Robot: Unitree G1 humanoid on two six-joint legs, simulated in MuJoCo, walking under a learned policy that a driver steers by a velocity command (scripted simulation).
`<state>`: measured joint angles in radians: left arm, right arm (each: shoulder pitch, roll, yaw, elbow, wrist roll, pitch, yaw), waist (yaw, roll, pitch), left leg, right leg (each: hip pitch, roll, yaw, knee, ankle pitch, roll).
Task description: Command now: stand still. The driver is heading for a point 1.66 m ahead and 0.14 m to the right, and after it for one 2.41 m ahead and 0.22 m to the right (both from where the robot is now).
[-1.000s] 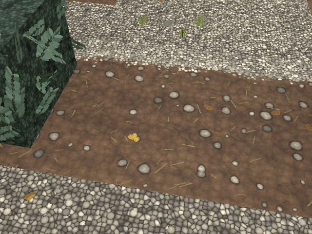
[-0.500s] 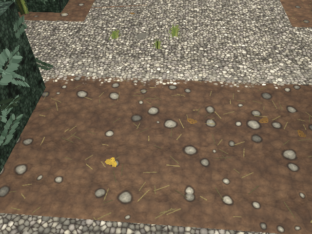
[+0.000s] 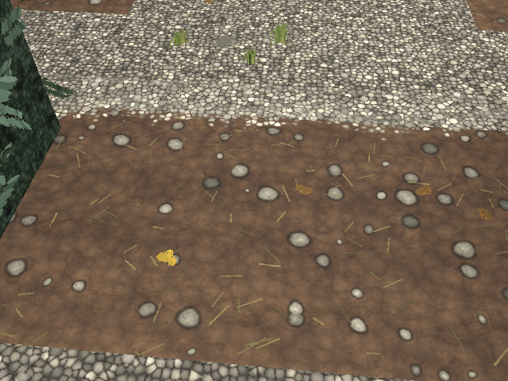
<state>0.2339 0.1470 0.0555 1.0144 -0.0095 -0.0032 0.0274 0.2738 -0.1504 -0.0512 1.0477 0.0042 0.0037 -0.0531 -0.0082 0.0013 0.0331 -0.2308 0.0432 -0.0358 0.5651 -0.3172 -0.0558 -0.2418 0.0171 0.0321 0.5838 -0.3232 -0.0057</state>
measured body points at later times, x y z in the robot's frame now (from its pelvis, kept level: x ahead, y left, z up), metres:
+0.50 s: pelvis +0.00 +0.00 +0.00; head +0.01 +0.00 +0.45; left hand +0.04 +0.23 -0.15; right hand -0.01 -0.23 -0.16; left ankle -0.01 +0.15 -0.73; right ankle -0.01 -0.12 -0.73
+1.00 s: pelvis +0.00 +0.00 +0.00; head +0.01 +0.00 +0.45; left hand +0.03 +0.22 -0.16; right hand -0.03 -0.22 -0.16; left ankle -0.01 +0.15 -0.73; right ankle -0.01 -0.12 -0.73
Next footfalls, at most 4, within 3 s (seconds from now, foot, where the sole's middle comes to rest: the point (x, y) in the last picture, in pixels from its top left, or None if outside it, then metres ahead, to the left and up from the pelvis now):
2.16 right None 0.45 -0.08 -0.77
2.70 left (211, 293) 0.76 0.15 -0.77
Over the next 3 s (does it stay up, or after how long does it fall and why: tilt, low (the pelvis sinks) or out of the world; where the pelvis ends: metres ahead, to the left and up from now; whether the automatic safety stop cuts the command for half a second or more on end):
stays up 0.74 0.08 0.02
